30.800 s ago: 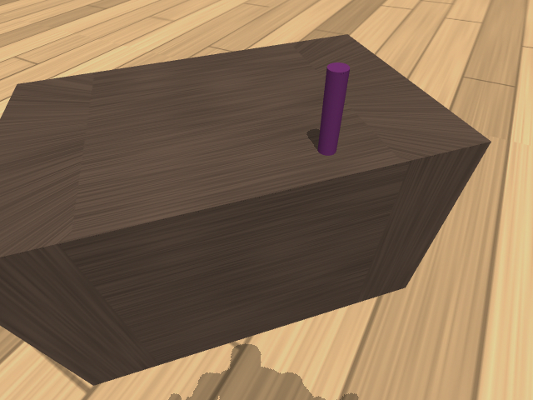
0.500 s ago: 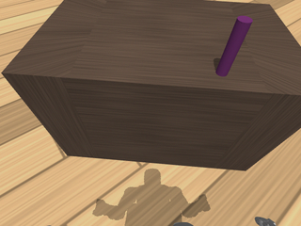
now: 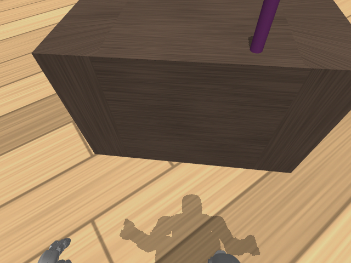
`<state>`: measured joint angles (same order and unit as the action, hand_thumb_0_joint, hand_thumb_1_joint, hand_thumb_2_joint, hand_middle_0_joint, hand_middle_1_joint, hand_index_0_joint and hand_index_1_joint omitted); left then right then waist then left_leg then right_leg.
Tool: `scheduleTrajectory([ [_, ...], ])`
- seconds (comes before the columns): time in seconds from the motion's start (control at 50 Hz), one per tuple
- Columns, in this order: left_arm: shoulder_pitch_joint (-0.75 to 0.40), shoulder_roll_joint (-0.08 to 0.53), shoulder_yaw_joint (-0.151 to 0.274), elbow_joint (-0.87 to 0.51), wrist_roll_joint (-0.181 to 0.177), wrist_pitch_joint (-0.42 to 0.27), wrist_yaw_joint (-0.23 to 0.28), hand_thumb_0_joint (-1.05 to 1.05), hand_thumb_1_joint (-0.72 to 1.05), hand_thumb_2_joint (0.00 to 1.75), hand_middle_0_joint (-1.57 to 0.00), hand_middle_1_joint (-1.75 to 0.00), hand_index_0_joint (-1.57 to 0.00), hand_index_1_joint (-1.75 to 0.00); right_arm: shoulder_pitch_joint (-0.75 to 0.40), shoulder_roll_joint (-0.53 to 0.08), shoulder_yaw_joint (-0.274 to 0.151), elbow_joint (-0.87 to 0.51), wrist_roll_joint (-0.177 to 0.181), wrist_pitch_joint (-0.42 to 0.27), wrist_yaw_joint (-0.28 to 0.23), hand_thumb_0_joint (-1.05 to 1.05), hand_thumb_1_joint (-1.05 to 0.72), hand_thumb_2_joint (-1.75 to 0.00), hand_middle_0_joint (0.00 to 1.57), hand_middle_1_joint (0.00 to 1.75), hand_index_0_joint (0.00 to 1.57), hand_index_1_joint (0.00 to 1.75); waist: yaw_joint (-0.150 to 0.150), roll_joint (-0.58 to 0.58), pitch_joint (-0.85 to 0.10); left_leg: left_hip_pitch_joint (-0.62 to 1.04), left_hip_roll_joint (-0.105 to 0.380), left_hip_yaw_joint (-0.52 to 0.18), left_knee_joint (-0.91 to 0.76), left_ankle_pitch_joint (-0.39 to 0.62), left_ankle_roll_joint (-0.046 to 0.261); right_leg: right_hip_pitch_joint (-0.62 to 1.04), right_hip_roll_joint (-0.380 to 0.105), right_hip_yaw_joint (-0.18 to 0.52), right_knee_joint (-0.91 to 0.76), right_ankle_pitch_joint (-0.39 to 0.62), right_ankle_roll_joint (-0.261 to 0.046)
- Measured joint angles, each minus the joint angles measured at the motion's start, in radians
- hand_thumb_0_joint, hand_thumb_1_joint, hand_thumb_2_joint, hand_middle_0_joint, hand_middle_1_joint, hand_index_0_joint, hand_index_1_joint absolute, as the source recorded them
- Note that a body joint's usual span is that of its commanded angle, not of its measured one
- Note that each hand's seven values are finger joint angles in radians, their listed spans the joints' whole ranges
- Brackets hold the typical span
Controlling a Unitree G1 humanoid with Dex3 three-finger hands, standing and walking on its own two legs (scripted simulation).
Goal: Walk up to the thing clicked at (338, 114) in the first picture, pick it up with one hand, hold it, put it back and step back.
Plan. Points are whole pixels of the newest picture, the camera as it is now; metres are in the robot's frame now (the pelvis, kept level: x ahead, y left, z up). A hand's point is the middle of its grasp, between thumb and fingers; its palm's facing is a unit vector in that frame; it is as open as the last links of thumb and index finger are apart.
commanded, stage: step back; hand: right
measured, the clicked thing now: (265, 21) +0.84 -0.26 +0.11
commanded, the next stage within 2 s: stand in 1.54 s
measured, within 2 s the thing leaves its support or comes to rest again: neither
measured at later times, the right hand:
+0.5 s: hand out of the picture -0.07 -0.31 -0.14, palm faces -0.04 +0.92 -0.38, open 7.4 cm
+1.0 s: hand out of the picture -0.13 -0.28 -0.13, palm faces -0.06 +0.94 -0.35, open 7.4 cm
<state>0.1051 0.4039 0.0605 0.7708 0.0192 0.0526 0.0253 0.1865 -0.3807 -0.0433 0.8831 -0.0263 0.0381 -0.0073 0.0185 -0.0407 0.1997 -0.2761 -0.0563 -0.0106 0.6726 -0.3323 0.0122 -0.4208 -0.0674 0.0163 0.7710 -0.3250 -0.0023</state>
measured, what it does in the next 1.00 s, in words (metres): walks backwards: right foot, then left foot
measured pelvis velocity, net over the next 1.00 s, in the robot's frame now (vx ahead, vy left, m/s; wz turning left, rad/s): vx -0.22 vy -0.02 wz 0.02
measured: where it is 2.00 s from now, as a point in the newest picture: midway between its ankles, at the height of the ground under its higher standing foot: outside the picture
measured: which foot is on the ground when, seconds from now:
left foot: down 0.00-0.30, up 0.32-0.60, down 0.62-1.00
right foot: up 0.00-0.26, down 0.28-1.00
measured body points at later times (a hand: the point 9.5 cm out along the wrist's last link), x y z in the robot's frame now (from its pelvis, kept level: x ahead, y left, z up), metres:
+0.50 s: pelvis -0.17 -0.03 +0.01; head -0.13 -0.06 +0.46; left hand -0.10 +0.29 -0.09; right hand -0.07 -0.35 -0.12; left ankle -0.16 +0.12 -0.65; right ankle -0.14 -0.14 -0.71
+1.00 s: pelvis -0.22 -0.02 +0.02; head -0.22 -0.03 +0.47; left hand -0.20 +0.29 -0.10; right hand -0.13 -0.32 -0.11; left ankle -0.22 +0.11 -0.69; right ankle -0.19 -0.13 -0.71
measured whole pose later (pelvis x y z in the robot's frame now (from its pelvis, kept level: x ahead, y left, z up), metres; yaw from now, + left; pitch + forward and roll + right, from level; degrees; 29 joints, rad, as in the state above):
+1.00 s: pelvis -0.22 -0.02 +0.02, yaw +1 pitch -3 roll -1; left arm 0.25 0.35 0.06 1.00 0.04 -0.03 -0.01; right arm 0.19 -0.38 -0.05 1.00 -0.03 0.01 0.02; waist 0.04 0.03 0.05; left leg -0.33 -0.01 -0.07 0.83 -0.48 0.01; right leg -0.24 0.01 -0.03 0.56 -0.27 -0.04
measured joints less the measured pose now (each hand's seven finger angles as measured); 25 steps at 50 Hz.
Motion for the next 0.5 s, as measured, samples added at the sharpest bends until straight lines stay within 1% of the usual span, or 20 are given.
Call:
scheduleTrajectory([
  [0.02, -0.006, -0.002, 0.002, 0.008, -0.002, 0.005, 0.001, 0.00, 0.90, 0.90, -0.20, -0.30, -0.20, -0.30, -0.003, 0.002, 0.005, 0.001, -0.002, 0.001, 0.007, 0.01, -0.90, -0.90, 0.20, 0.30, 0.20, 0.30, -0.002, 0.005, 0.001, -0.013, 0.010, -0.002, 0.013, 0.002, 0.003, -0.017, 0.033, 0.024, 0.062, -0.089, -0.005],
  [0.04, -0.009, -0.004, 0.003, 0.019, -0.003, 0.011, 0.002, 0.00, 0.90, 0.90, -0.20, -0.30, -0.20, -0.30, -0.006, 0.005, 0.008, 0.001, -0.005, 0.000, 0.011, 0.01, -0.90, -0.90, 0.20, 0.30, 0.21, 0.30, -0.010, 0.014, -0.003, -0.024, 0.022, -0.011, 0.017, 0.009, 0.006, -0.035, 0.074, 0.050, 0.150, -0.157, -0.010],
  [0.06, -0.007, -0.002, 0.005, 0.027, -0.007, 0.015, 0.001, 0.00, 0.90, 0.90, -0.20, -0.30, -0.20, -0.30, -0.009, 0.009, 0.012, 0.001, -0.006, -0.001, 0.011, 0.01, -0.90, -0.90, 0.20, 0.30, 0.21, 0.30, -0.015, 0.017, -0.009, -0.030, 0.034, -0.015, 0.008, 0.023, 0.007, -0.050, 0.111, 0.075, 0.238, -0.190, -0.015],
  [0.08, -0.003, 0.000, 0.006, 0.034, -0.011, 0.016, 0.000, 0.00, 0.90, 0.90, -0.20, -0.30, -0.20, -0.30, -0.013, 0.014, 0.016, 0.001, -0.007, -0.001, 0.009, 0.01, -0.90, -0.90, 0.20, 0.30, 0.21, 0.30, -0.016, 0.016, -0.016, -0.034, 0.043, -0.016, -0.006, 0.040, 0.006, -0.059, 0.138, 0.093, 0.312, -0.200, -0.018],
  [0.1, 0.003, 0.002, 0.008, 0.040, -0.013, 0.016, -0.002, 0.00, 0.90, 0.90, -0.20, -0.30, -0.20, -0.30, -0.017, 0.017, 0.019, -0.001, -0.009, -0.001, 0.007, 0.01, -0.90, -0.90, 0.20, 0.30, 0.21, 0.30, -0.014, 0.015, -0.025, -0.040, 0.052, -0.014, -0.021, 0.057, 0.005, -0.060, 0.155, 0.102, 0.366, -0.197, -0.019],
  [0.14, 0.020, 0.003, 0.012, 0.050, -0.014, 0.011, -0.009, 0.00, 0.90, 0.90, -0.20, -0.30, -0.20, -0.30, -0.030, 0.017, 0.020, -0.009, -0.013, 0.001, 0.006, 0.01, -0.90, -0.89, 0.21, 0.30, 0.21, 0.30, -0.010, 0.017, -0.037, -0.055, 0.070, -0.009, -0.046, 0.089, 0.004, -0.034, 0.163, 0.100, 0.396, -0.188, -0.010],
  [0.16, 0.030, 0.002, 0.013, 0.055, -0.013, 0.010, -0.012, 0.00, 0.90, 0.90, -0.20, -0.30, -0.20, -0.30, -0.039, 0.015, 0.018, -0.016, -0.015, 0.001, 0.005, 0.01, -0.90, -0.89, 0.21, 0.30, 0.21, 0.30, -0.007, 0.019, -0.040, -0.064, 0.079, -0.005, -0.055, 0.103, 0.004, -0.008, 0.159, 0.094, 0.374, -0.189, -0.004],
  [0.2, 0.049, -0.002, 0.010, 0.066, -0.008, 0.007, -0.018, 0.00, 0.90, 0.90, -0.20, -0.30, -0.20, -0.30, -0.059, 0.007, 0.013, -0.033, -0.016, 0.001, 0.003, 0.01, -0.90, -0.90, 0.21, 0.30, 0.21, 0.30, 0.000, 0.029, -0.044, -0.086, 0.096, 0.003, -0.063, 0.128, 0.001, 0.057, 0.139, 0.078, 0.266, -0.196, 0.007],
  [0.24, 0.066, -0.006, 0.007, 0.081, -0.005, 0.001, -0.021, 0.00, 0.90, 0.90, -0.20, -0.30, -0.20, -0.30, -0.078, -0.006, 0.010, -0.049, -0.014, 0.001, 0.002, 0.01, -0.90, -0.90, 0.21, 0.30, 0.21, 0.30, 0.008, 0.040, -0.045, -0.116, 0.113, 0.012, -0.055, 0.148, -0.011, 0.136, 0.108, 0.051, 0.092, -0.180, 0.006],
  [0.26, 0.076, -0.008, 0.005, 0.090, -0.004, -0.005, -0.022, 0.00, 0.90, 0.90, -0.20, -0.30, -0.20, -0.30, -0.088, -0.014, 0.009, -0.054, -0.010, 0.005, 0.002, 0.01, -0.90, -0.90, 0.21, 0.30, 0.21, 0.30, 0.013, 0.047, -0.048, -0.136, 0.122, 0.016, -0.041, 0.153, -0.019, 0.180, 0.094, 0.035, -0.017, -0.140, 0.002],
  [0.28, 0.083, -0.012, 0.005, 0.102, 0.000, -0.012, -0.021, 0.00, 0.90, 0.90, -0.20, -0.30, -0.20, -0.30, -0.099, -0.024, 0.008, -0.056, -0.006, 0.009, 0.004, 0.01, -0.90, -0.90, 0.20, 0.30, 0.21, 0.30, 0.017, 0.059, -0.049, -0.159, 0.135, 0.015, -0.019, 0.154, -0.028, 0.215, 0.092, 0.021, -0.109, -0.091, -0.003],
  [0.3, 0.082, -0.028, 0.004, 0.118, 0.008, -0.016, -0.020, 0.00, 0.90, 0.90, -0.20, -0.30, -0.20, -0.30, -0.110, -0.038, 0.004, -0.053, -0.001, 0.014, 0.003, 0.01, -0.90, -0.90, 0.20, 0.30, 0.21, 0.30, 0.008, 0.098, -0.037, -0.175, 0.151, -0.014, 0.004, 0.150, -0.021, 0.221, 0.115, -0.001, -0.124, -0.072, -0.008],
  [0.32, 0.087, -0.038, 0.001, 0.126, 0.014, -0.014, -0.023, 0.00, 0.90, 0.90, -0.20, -0.30, -0.20, -0.30, -0.111, -0.042, -0.002, -0.046, 0.003, 0.019, -0.001, 0.01, -0.90, -0.90, 0.20, 0.30, 0.21, 0.30, 0.001, 0.112, -0.037, -0.196, 0.131, -0.054, 0.040, 0.067, -0.013, 0.210, 0.119, -0.015, -0.112, -0.069, -0.012],
  [0.34, 0.098, -0.040, -0.003, 0.127, 0.018, -0.013, -0.026, 0.00, 0.90, 0.90, -0.20, -0.30, -0.20, -0.30, -0.104, -0.037, -0.005, -0.038, 0.007, 0.026, -0.006, 0.01, -0.90, -0.90, 0.20, 0.30, 0.21, 0.30, 0.011, 0.100, -0.047, -0.219, 0.088, -0.083, 0.113, -0.039, -0.014, 0.190, 0.106, -0.011, -0.096, -0.068, -0.018],
  [0.36, 0.111, -0.042, -0.005, 0.126, 0.020, -0.013, -0.026, 0.00, 0.90, 0.90, -0.20, -0.30, -0.20, -0.30, -0.096, -0.033, -0.006, -0.031, 0.010, 0.033, -0.008, 0.01, -0.90, -0.90, 0.20, 0.30, 0.21, 0.30, 0.023, 0.084, -0.055, -0.239, 0.044, -0.105, 0.206, -0.103, -0.016, 0.176, 0.091, 0.001, -0.092, -0.061, -0.022],
  [0.4, 0.128, -0.047, -0.010, 0.129, 0.021, -0.014, -0.020, 0.00, 0.90, 0.90, -0.20, -0.30, -0.20, -0.30, -0.077, -0.034, -0.004, -0.023, 0.017, 0.034, -0.009, 0.01, -0.90, -0.90, 0.20, 0.30, 0.20, 0.30, 0.029, 0.070, -0.063, -0.263, -0.021, -0.136, 0.368, -0.140, -0.016, 0.162, 0.067, 0.008, -0.109, -0.032, -0.021],
  [0.42, 0.131, -0.048, -0.010, 0.129, 0.023, -0.014, -0.018, 0.00, 0.90, 0.90, -0.20, -0.30, -0.20, -0.30, -0.067, -0.036, -0.004, -0.022, 0.018, 0.032, -0.010, 0.01, -0.90, -0.90, 0.20, 0.30, 0.20, 0.30, 0.028, 0.067, -0.066, -0.265, -0.039, -0.139, 0.422, -0.142, -0.017, 0.154, 0.058, 0.007, -0.118, -0.018, -0.020],
  [0.44, 0.131, -0.049, -0.009, 0.127, 0.024, -0.016, -0.015, 0.00, 0.90, 0.90, -0.20, -0.30, -0.20, -0.30, -0.056, -0.038, -0.003, -0.020, 0.018, 0.029, -0.010, 0.01, -0.90, -0.90, 0.20, 0.30, 0.20, 0.30, 0.027, 0.067, -0.066, -0.257, -0.047, -0.137, 0.455, -0.141, -0.020, 0.145, 0.052, 0.004, -0.123, -0.006, -0.020],
  [0.46, 0.130, -0.048, -0.009, 0.123, 0.025, -0.020, -0.013, 0.00, 0.90, 0.90, -0.20, -0.30, -0.20, -0.30, -0.046, -0.041, -0.003, -0.016, 0.016, 0.027, -0.009, 0.01, -0.90, -0.90, 0.20, 0.30, 0.20, 0.30, 0.025, 0.069, -0.066, -0.241, -0.048, -0.134, 0.466, -0.141, -0.024, 0.136, 0.047, -0.002, -0.126, 0.005, -0.019],
  [0.5, 0.123, -0.044, -0.007, 0.109, 0.028, -0.030, -0.008, 0.00, 0.90, 0.90, -0.21, -0.30, -0.21, -0.30, -0.026, -0.043, -0.004, -0.004, 0.009, 0.028, -0.007, 0.01, -0.90, -0.90, 0.20, 0.30, 0.20, 0.30, 0.022, 0.076, -0.064, -0.193, -0.032, -0.119, 0.432, -0.153, -0.030, 0.118, 0.041, -0.019, -0.125, 0.020, -0.018],
])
